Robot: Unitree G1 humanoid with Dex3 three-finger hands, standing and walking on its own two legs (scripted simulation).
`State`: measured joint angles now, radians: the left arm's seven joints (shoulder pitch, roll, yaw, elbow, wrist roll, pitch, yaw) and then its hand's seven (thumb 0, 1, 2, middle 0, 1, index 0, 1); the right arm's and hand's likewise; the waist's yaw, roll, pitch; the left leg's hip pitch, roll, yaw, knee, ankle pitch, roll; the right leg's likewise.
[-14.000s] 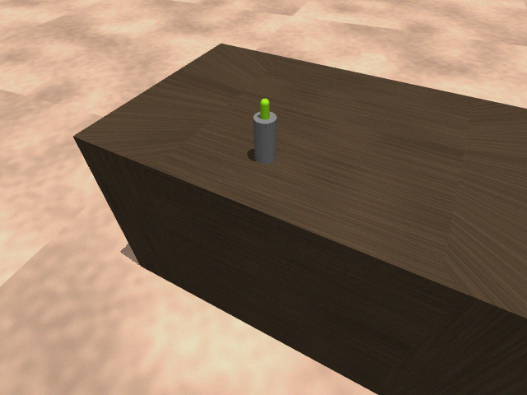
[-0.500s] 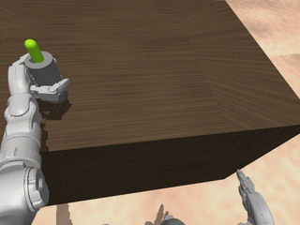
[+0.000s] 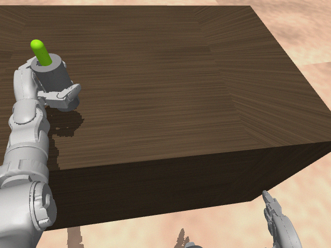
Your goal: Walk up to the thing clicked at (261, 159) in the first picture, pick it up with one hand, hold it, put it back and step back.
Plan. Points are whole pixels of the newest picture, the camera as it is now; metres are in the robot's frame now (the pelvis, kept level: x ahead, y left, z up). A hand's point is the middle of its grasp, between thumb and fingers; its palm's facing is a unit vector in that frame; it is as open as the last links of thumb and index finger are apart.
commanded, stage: settle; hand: left
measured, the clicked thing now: (54, 76) +0.50 +0.19 +0.14
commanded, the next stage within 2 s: lift in 0.02 s
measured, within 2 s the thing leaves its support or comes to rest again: neither
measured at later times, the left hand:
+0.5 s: hand (55, 76) +0.49 +0.19 +0.15, palm faces +0.17 -0.98 -0.02, open 8.6 cm
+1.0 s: hand (33, 83) +0.40 +0.18 +0.22, palm faces +0.18 -0.98 -0.05, open 8.6 cm
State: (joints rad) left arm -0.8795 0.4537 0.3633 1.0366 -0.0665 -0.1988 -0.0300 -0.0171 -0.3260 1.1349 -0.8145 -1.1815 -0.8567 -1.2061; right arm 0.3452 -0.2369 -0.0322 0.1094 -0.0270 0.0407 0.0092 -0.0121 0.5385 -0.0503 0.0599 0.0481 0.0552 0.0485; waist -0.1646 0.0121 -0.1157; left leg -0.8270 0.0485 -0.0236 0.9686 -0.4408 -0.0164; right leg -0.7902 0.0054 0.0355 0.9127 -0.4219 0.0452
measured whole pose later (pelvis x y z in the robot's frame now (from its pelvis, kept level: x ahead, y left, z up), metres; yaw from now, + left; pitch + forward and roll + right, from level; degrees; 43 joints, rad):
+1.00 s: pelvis +0.00 -0.01 +0.03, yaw +2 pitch +4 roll +0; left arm -0.51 0.28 0.23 0.32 -0.16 0.25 0.00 -0.02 -0.33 1.15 -0.81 -1.19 -0.85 -1.21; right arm 0.34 -0.22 -0.05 0.38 0.04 -0.05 -0.05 -0.01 0.55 -0.04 0.06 0.05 0.05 0.05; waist -0.02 0.05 -0.11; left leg -0.46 0.02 -0.02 0.76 -0.37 -0.02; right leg -0.44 -0.02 0.03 0.75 -0.38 0.04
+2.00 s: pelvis -0.01 -0.01 +0.04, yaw +3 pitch -1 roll +0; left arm -0.40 0.27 0.27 -0.07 -0.22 0.58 -0.04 -0.02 -0.32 1.13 -0.83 -1.16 -0.87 -1.18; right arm 0.27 -0.23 -0.08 0.60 0.04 -0.23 -0.07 -0.01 0.52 -0.05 0.06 0.05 0.05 0.05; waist 0.01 0.07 -0.09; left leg -0.33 0.01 -0.03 0.66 -0.32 -0.02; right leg -0.31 -0.04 0.02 0.66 -0.34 0.04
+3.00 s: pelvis -0.01 -0.01 +0.04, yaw +3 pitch -1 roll +0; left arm -0.41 0.28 0.29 -0.17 -0.25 0.70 -0.06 -0.02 -0.31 1.13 -0.82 -1.17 -0.86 -1.19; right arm 0.26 -0.24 -0.09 0.65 0.05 -0.26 -0.08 -0.01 0.53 -0.05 0.06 0.05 0.05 0.05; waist 0.03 0.08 -0.09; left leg -0.32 0.01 -0.03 0.65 -0.31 -0.02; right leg -0.30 -0.04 0.01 0.65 -0.34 0.04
